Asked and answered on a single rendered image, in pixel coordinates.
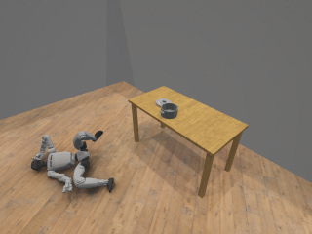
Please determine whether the table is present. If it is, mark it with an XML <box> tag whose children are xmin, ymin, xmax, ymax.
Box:
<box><xmin>128</xmin><ymin>86</ymin><xmax>249</xmax><ymax>198</ymax></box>

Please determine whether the robot right upper arm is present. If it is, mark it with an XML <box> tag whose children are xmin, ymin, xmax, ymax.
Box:
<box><xmin>47</xmin><ymin>170</ymin><xmax>65</xmax><ymax>181</ymax></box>

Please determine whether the robot left upper arm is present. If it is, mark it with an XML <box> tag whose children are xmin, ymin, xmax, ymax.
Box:
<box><xmin>42</xmin><ymin>135</ymin><xmax>56</xmax><ymax>154</ymax></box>

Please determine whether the right robot hand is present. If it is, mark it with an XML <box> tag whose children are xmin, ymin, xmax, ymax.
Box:
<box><xmin>62</xmin><ymin>182</ymin><xmax>73</xmax><ymax>193</ymax></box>

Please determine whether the robot head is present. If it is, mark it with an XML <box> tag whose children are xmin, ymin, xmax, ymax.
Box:
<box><xmin>30</xmin><ymin>160</ymin><xmax>48</xmax><ymax>171</ymax></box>

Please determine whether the left robot hand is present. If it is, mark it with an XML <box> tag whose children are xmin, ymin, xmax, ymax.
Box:
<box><xmin>32</xmin><ymin>151</ymin><xmax>44</xmax><ymax>160</ymax></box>

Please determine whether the lid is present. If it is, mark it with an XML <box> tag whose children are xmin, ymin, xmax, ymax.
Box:
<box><xmin>156</xmin><ymin>98</ymin><xmax>172</xmax><ymax>106</ymax></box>

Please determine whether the left robot forearm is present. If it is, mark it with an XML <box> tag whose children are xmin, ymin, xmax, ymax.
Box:
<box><xmin>39</xmin><ymin>139</ymin><xmax>47</xmax><ymax>153</ymax></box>

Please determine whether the pot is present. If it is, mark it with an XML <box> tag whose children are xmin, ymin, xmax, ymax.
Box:
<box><xmin>159</xmin><ymin>103</ymin><xmax>178</xmax><ymax>119</ymax></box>

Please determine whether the right robot forearm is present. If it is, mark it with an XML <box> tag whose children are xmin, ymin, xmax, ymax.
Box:
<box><xmin>61</xmin><ymin>175</ymin><xmax>72</xmax><ymax>184</ymax></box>

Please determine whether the right robot shin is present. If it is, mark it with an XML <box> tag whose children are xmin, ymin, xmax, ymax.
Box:
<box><xmin>76</xmin><ymin>177</ymin><xmax>109</xmax><ymax>189</ymax></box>

